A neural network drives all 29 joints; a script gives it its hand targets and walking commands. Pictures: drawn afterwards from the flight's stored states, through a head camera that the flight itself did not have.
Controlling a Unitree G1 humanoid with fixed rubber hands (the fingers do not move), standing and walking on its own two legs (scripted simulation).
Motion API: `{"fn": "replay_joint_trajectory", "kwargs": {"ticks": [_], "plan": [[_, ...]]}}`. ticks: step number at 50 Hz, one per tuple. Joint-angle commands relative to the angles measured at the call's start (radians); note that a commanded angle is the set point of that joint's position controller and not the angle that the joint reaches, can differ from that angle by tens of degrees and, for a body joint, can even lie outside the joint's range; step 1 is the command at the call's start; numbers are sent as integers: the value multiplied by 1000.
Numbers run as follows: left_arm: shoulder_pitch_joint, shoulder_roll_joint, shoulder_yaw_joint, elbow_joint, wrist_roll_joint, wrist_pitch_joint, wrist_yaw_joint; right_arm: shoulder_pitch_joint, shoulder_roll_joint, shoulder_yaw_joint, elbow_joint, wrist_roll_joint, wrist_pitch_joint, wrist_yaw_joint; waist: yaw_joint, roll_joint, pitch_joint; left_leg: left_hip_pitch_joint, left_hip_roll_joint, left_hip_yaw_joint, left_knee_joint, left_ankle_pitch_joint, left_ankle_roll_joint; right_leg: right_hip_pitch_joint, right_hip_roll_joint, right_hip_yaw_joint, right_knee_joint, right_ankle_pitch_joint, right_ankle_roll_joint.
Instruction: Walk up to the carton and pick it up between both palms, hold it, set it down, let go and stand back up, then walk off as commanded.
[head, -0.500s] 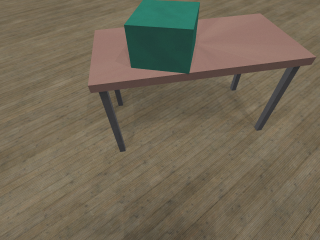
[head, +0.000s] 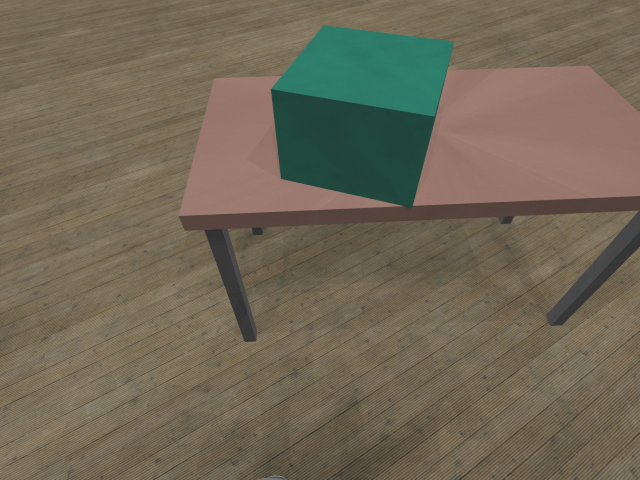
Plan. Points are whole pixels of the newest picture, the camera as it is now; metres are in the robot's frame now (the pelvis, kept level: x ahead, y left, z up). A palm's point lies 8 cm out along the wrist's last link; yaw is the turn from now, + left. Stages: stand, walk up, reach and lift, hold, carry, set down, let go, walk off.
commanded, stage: walk up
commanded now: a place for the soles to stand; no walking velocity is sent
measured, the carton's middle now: (365, 111) +0.84 -0.07 +0.01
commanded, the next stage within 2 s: none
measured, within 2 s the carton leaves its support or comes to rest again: neither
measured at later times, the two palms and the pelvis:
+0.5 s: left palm (149, 444) +0.19 +0.25 -0.09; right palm (601, 422) +0.22 -0.36 -0.09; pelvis +0.15 -0.05 +0.02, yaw +1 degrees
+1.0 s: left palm (186, 348) +0.33 +0.24 -0.09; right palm (568, 336) +0.36 -0.38 -0.11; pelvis +0.29 -0.08 +0.00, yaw +1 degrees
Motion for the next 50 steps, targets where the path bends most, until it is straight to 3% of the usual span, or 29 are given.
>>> {"fn": "replay_joint_trajectory", "kwargs": {"ticks": [1, 2, 5, 7, 8, 9, 10, 11, 12, 14, 16, 21, 25, 27, 28, 29, 30, 31, 32, 36, 38, 41, 43, 44, 45, 46, 47, 48, 50], "plan": [[-28, 230, 39, -131, 8, -32, 5, 134, -287, -87, -70, -4, -27, -46, -39, 77, -76, 281, 321, -409, -271, 182, 276, -299, -73, 133, -92, -4, 12], [-17, 222, 40, -121, 8, -31, -2, 119, -285, -84, -74, -10, -26, -41, -35, 110, -74, 238, 296, -339, -265, 162, 263, -246, -67, 102, -196, -54, 14], [6, 221, 51, -103, 14, -32, -12, 48, -319, -96, -95, -33, -25, -26, -28, 210, -59, 104, 306, -314, -314, -142, 254, -155, -51, 45, -364, 31, 5], [113, 223, 64, -61, 17, -38, -12, -71, -321, -97, -116, -32, -15, -19, 57, 187, -69, -73, 263, -231, -256, -318, 197, 66, -43, 22, -499, 197, -10], [224, 245, 80, -25, 25, -44, -7, -121, -279, -83, -130, -34, -6, -17, 125, 107, -110, -188, 202, -163, -107, -364, 144, 263, -22, 26, -560, 259, -12], [357, 302, 107, 12, 37, -54, 7, -111, -191, -56, -128, -37, 1, -22, 187, -105, -150, -353, 92, -56, 181, -385, 91, 450, -61, 156, -668, 80, -15], [354, 393, 112, -24, 49, -62, 18, -127, -113, -31, -147, -23, 0, -21, 207, -344, -99, -526, -81, -15, 488, -343, 28, 412, -305, 649, -939, -382, -63], [228, 413, 101, -56, 37, -63, 18, -130, -213, -55, -131, -23, 10, -30, 135, -162, -40, -512, -44, -113, 561, -293, 25, 289, -378, 821, -1041, -475, -91], [136, 384, 91, -68, 24, -61, 20, -114, -264, -64, -104, -11, 7, -24, 96, -78, 18, -479, 16, -126, 552, -179, 24, 231, -346, 720, -1023, -384, -102], [50, 312, 77, -87, 13, -59, 23, -30, -256, -71, -68, -8, 3, -10, 36, -78, 52, -356, 80, -83, 445, -62, -4, 167, -246, 475, -965, -134, -90], [81, 291, 70, -84, 13, -59, 20, -4, -237, -78, -46, -10, 8, 0, 41, -76, 12, -274, 78, -46, 349, -53, -22, 207, -199, 350, -934, 74, -95], [132, 278, 75, -85, 10, -53, 17, -81, -182, -52, -102, -11, 6, -1, 85, -101, -32, -285, 72, 0, 145, -84, -31, 419, -219, 224, -835, 522, -182], [108, 280, 72, -103, 7, -37, 15, -102, -170, -51, -123, -8, -9, -4, 90, -125, -68, -148, 55, 85, -30, -25, -3, 398, -220, 159, -729, 699, -169], [40, 274, 61, -123, 5, -25, 14, 1, -171, -62, -94, -4, -22, -8, 27, -118, -97, 53, 24, 126, -178, 70, 6, 293, -194, 92, -611, 691, -136], [27, 245, 52, -133, -3, -23, 14, 99, -190, -78, -59, -14, -27, -16, -18, -46, -162, 227, -3, 135, -227, 160, 15, 224, -150, 47, -476, 690, -107], [23, 198, 32, -146, -9, -25, 14, 201, -244, -98, -35, -31, -32, -28, -77, 59, -220, 413, 42, 29, -200, 122, 55, 59, -98, 22, -294, 565, -73], [10, 148, 17, -168, -6, -25, 7, 266, -352, -123, -44, -44, -38, -40, -107, 245, -238, 530, 305, -444, -268, -101, 166, -219, 16, -7, -52, 222, -21], [-3, 223, 33, -144, -5, -8, 14, 239, -402, -129, -62, -15, -38, -40, -99, 184, -164, 431, 405, -718, -389, -327, 276, -355, 67, 97, 50, -73, -15], [-18, 261, 38, -135, 1, -1, 16, 176, -384, -122, -71, -1, -35, -38, -75, 107, -59, 344, 411, -698, -391, -405, 300, -397, 13, 136, 74, -62, -13], [25, 238, 47, -100, 13, -16, 0, 132, -300, -98, -72, -7, -33, -38, -35, 123, -60, 282, 305, -381, -313, 4, 235, -307, -64, 116, -140, 52, 14], [9, 219, 43, -104, 14, -18, -6, 119, -298, -96, -79, -15, -29, -33, -45, 161, -59, 245, 287, -296, -299, 21, 239, -263, -55, 72, -267, 42, 19], [6, 232, 53, -105, 21, -22, -8, 65, -319, -102, -99, -25, -22, -26, -38, 183, -45, 150, 306, -287, -315, -164, 240, -187, -46, 43, -387, 106, 14], [80, 223, 56, -63, 20, -28, 0, -33, -308, -92, -112, -20, -5, -24, 27, 162, -60, 25, 265, -204, -227, -162, 189, 11, -25, 20, -519, 232, 2], [159, 219, 57, -33, 25, -35, 11, -70, -274, -74, -112, -20, 4, -24, 77, 136, -107, -14, 229, -138, -97, -56, 151, 145, -3, 10, -605, 287, -5], [222, 243, 68, -11, 33, -44, 25, -33, -201, -50, -100, -17, 10, -27, 105, 15, -164, -94, 159, -69, 93, -43, 101, 302, -16, 68, -672, 269, -5], [216, 318, 80, -33, 43, -49, 34, -18, -116, -21, -118, -1, 13, -26, 109, -268, -160, -257, 4, 34, 335, -230, 26, 325, -240, 483, -874, 8, -64], [144, 385, 84, -60, 34, -47, 30, -6, -190, -45, -101, -11, 30, -37, 66, -209, -98, -306, -26, -7, 438, -359, 11, 236, -345, 709, -950, -75, -136], [91, 372, 81, -74, 26, -39, 31, -8, -243, -54, -82, -7, 31, -42, 55, -129, -57, -280, 14, -54, 450, -325, 17, 198, -330, 651, -916, -9, -175], [30, 295, 60, -86, 13, -33, 35, 20, -217, -55, -64, -7, 29, -35, 25, -113, 9, -244, 66, -36, 410, -224, 4, 146, -250, 454, -863, 155, -166]]}}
